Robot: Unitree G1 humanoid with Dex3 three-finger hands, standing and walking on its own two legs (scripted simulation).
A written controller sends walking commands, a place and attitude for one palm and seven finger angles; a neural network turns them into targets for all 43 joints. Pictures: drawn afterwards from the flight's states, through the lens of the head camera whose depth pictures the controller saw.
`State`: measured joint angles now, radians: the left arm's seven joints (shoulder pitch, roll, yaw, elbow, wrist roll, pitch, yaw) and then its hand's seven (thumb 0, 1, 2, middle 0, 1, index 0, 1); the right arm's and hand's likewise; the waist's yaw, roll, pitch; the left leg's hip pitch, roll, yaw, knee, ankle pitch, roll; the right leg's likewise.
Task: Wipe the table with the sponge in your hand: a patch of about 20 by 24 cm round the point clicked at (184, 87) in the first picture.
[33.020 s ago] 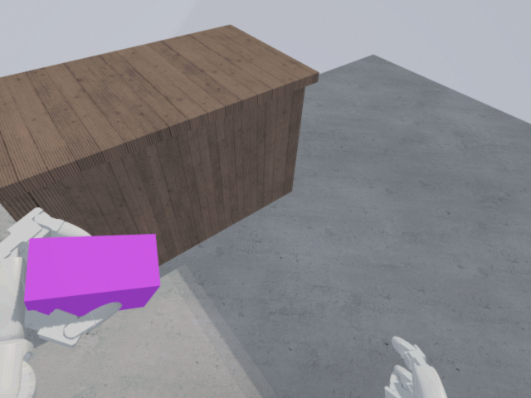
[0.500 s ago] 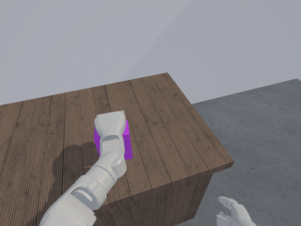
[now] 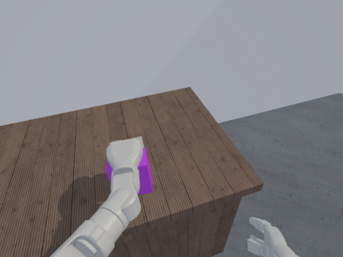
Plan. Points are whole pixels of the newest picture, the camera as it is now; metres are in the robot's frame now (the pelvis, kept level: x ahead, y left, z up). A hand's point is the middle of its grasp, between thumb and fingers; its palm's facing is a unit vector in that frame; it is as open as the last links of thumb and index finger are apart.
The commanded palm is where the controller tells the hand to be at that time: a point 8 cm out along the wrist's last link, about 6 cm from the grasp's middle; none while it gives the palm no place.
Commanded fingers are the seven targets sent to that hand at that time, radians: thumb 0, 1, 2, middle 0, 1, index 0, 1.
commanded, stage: wipe back along the third lane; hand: left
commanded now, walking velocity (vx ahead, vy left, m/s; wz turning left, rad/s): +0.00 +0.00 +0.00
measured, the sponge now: (132, 177) +0.33 +0.16 -0.01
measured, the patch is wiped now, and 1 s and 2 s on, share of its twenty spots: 1.00 1.00 1.00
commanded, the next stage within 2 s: slide back across to the middle lane in 0.08 s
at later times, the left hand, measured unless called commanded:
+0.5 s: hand (124, 173) +0.31 +0.16 +0.05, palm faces +0.02 -0.13 -0.99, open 10.3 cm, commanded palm +0.26 +0.16 +0.10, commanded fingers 0.00 0.10 1.30 -1.20 -1.60 -1.20 -1.60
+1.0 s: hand (100, 185) +0.27 +0.21 +0.05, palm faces +0.01 -0.10 -0.99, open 10.3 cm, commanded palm +0.24 +0.21 +0.09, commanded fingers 0.00 0.10 1.30 -1.20 -1.60 -1.20 -1.60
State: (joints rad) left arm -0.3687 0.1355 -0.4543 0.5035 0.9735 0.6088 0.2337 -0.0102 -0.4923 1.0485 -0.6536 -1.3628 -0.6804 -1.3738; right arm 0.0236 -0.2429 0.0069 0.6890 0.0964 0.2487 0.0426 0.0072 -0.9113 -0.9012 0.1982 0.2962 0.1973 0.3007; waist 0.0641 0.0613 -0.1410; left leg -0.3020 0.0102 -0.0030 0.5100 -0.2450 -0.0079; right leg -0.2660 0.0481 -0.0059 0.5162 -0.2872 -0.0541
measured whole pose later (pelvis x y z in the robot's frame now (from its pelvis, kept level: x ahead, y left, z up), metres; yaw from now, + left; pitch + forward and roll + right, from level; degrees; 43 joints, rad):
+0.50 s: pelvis +0.00 +0.00 +0.00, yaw +0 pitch +0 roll +1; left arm -0.20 0.19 -0.44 0.24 0.98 0.62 0.17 -0.01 -0.50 1.05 -0.67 -1.34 -0.70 -1.35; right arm -0.03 -0.23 0.03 0.68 0.09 0.23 0.05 0.01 -0.91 -0.90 0.20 0.30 0.20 0.30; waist 0.08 0.06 -0.10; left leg -0.24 0.01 0.00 0.50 -0.25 -0.01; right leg -0.21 0.05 0.00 0.52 -0.30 -0.06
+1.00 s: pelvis -0.01 -0.01 +0.00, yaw -1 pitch -2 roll +0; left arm -0.07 0.29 -0.31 0.16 0.99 0.52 0.14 -0.01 -0.51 1.05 -0.68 -1.33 -0.71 -1.34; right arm -0.01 -0.25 0.02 0.68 0.08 0.15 0.00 0.01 -0.91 -0.90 0.20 0.30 0.20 0.30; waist 0.09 0.08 -0.08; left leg -0.22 0.02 0.01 0.48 -0.23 -0.01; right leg -0.19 0.06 0.00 0.50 -0.27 -0.06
